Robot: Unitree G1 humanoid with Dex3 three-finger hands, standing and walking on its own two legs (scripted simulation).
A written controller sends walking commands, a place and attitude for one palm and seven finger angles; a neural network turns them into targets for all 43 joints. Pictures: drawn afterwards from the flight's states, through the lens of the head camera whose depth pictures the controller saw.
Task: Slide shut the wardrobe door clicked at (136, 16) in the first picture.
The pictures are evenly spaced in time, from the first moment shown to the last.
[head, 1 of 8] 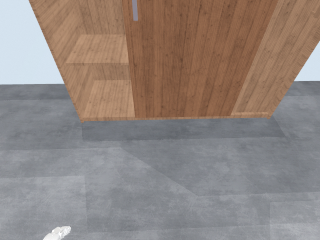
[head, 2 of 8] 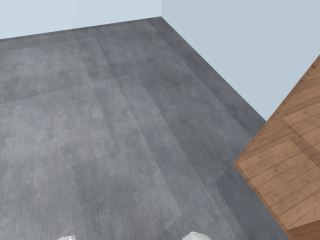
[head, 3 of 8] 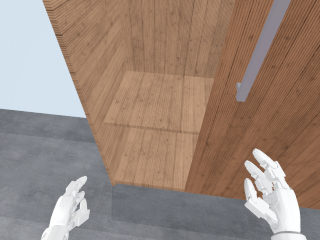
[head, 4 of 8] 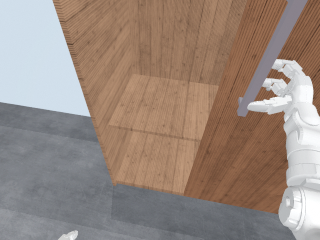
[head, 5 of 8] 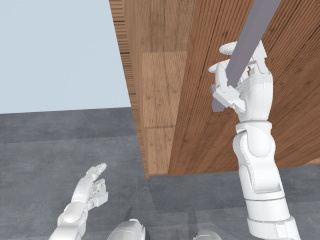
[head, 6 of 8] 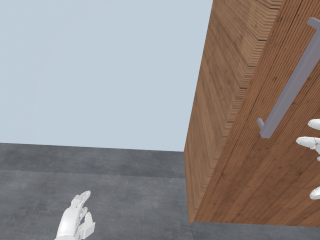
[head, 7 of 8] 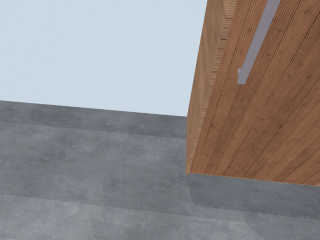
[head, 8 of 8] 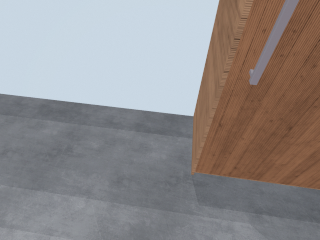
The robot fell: no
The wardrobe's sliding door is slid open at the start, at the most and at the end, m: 0.44 0.44 0.00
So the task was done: yes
